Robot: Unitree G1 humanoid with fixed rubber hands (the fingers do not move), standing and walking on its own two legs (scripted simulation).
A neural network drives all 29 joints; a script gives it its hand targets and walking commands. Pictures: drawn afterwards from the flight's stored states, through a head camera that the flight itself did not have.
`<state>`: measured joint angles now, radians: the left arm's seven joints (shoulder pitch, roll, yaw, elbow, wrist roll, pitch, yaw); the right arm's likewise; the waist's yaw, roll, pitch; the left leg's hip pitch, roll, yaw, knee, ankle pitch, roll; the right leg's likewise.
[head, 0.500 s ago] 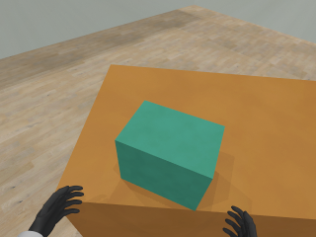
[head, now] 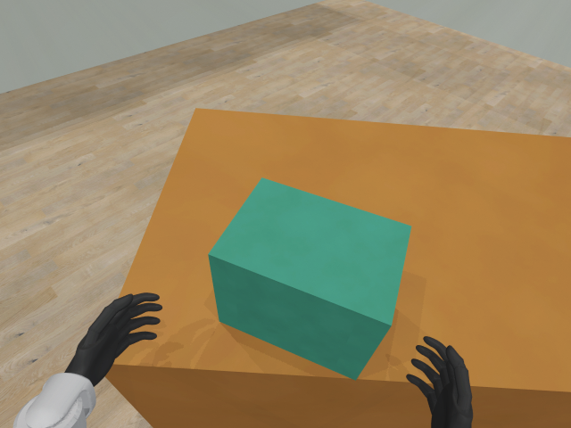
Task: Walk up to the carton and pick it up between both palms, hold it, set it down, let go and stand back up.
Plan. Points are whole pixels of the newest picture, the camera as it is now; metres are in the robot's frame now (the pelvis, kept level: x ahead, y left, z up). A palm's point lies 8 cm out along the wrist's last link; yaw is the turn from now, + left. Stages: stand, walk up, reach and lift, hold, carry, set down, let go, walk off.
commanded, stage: reach and lift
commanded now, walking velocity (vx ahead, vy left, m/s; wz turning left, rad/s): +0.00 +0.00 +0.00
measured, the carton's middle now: (308, 277) +0.35 -0.01 +0.01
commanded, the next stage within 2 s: none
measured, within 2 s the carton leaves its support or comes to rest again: neither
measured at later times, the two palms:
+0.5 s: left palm (130, 295) +0.27 +0.22 +0.06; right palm (462, 375) +0.21 -0.20 +0.04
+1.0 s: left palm (150, 236) +0.34 +0.21 +0.10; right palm (464, 320) +0.26 -0.20 +0.08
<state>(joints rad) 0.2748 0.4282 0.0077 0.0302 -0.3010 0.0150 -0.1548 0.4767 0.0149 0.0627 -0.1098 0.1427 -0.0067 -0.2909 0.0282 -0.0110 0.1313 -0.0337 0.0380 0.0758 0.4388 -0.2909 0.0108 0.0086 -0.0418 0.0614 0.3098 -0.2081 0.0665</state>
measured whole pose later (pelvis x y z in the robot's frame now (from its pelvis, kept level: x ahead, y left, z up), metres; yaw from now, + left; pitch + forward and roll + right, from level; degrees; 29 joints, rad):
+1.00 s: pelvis -0.04 -0.01 +0.00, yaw +0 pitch -3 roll -1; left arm -0.46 0.44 0.02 0.43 -0.29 0.34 -0.14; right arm -0.20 -0.08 -0.02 0.14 0.26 0.30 -0.31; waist -0.07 -0.04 0.07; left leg -0.15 0.03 0.07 0.42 -0.21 0.01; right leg -0.12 -0.05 0.06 0.32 -0.15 0.07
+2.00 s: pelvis -0.02 -0.01 +0.00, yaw +1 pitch +2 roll -1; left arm -0.92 0.42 -0.02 1.10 -0.20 0.15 -0.14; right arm -0.65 -0.07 0.01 0.77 0.30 0.12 -0.29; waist -0.16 -0.03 -0.02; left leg -0.24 0.04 0.04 0.43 -0.23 0.00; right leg -0.19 -0.04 0.03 0.31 -0.16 0.07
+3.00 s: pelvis -0.03 +0.00 -0.01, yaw +1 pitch +13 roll -3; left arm -0.94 0.29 0.00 1.33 -0.12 -0.16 -0.08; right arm -0.71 0.01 -0.15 1.06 0.16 -0.21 -0.30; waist -0.15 0.00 -0.16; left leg -0.57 0.04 0.01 0.62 -0.27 0.01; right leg -0.51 -0.03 0.00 0.48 -0.19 0.07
